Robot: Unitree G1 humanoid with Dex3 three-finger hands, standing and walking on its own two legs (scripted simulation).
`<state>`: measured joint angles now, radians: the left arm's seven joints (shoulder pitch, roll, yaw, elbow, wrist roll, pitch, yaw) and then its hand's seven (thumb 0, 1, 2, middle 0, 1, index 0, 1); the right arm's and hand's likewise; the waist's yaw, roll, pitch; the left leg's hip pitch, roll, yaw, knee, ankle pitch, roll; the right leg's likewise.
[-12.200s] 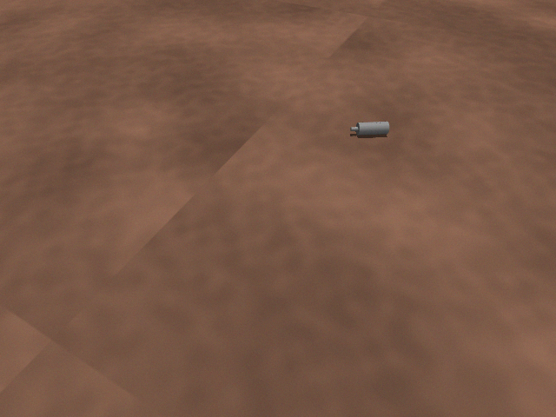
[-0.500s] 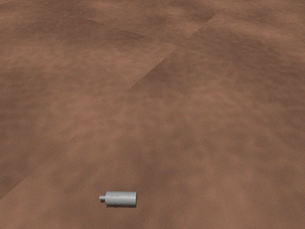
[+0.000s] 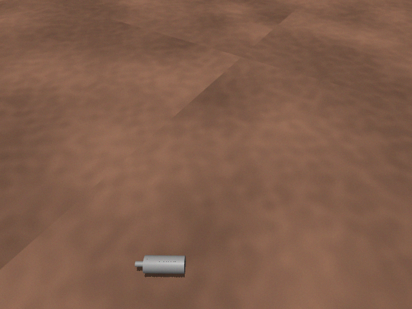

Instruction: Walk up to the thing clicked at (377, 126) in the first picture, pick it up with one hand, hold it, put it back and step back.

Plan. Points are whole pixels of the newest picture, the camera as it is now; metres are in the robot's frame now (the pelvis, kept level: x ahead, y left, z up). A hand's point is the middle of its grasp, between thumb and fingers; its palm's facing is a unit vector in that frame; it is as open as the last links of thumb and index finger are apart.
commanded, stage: stand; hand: left
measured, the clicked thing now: (160, 264) +0.46 +0.24 -0.74
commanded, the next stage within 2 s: none
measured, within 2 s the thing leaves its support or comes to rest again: neither
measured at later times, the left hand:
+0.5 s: hand out of the picture +0.10 +0.25 -0.16, palm faces -0.03 -0.94 -0.33, open 7.4 cm
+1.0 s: hand out of the picture +0.10 +0.25 -0.16, palm faces -0.02 -0.94 -0.34, open 7.4 cm
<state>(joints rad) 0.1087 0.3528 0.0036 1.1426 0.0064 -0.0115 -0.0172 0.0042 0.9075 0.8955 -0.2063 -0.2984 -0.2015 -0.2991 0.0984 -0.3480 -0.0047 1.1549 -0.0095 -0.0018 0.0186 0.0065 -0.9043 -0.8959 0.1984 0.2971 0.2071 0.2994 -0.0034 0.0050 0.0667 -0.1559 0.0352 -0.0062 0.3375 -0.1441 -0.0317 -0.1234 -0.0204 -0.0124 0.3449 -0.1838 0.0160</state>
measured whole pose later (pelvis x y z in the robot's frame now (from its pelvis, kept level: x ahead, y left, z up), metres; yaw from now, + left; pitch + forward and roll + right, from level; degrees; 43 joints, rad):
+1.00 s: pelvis +0.02 +0.00 +0.00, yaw +0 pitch -2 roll +0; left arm 0.10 0.35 0.01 1.13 0.01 -0.01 -0.01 0.00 0.91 0.90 -0.21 -0.30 -0.20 -0.30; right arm 0.09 -0.35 0.01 1.14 -0.01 0.00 0.01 0.01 -0.90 -0.90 0.20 0.30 0.21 0.30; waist 0.00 0.00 0.06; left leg -0.12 0.04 0.00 0.32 -0.17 -0.03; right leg -0.08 -0.02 -0.01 0.32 -0.21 0.02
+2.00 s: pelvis +0.02 +0.00 +0.00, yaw +0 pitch -2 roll +0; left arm 0.12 0.35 0.00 1.12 0.01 -0.01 -0.01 0.00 0.91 0.90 -0.21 -0.30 -0.20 -0.30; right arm 0.11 -0.35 0.00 1.13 -0.01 0.00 0.01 0.01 -0.90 -0.90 0.20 0.30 0.21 0.30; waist 0.00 0.00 0.06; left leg -0.11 0.04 0.00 0.32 -0.17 -0.03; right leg -0.08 -0.02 -0.01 0.32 -0.21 0.02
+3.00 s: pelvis +0.02 +0.00 +0.00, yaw +0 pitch -2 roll +0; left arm 0.12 0.35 0.00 1.11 0.01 -0.01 -0.01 0.00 0.91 0.90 -0.21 -0.30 -0.20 -0.30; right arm 0.11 -0.35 0.00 1.12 -0.01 0.00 0.01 0.01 -0.90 -0.90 0.20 0.30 0.21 0.30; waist 0.00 0.00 0.06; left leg -0.11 0.04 0.00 0.32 -0.18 -0.03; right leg -0.07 -0.02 -0.01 0.31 -0.20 0.02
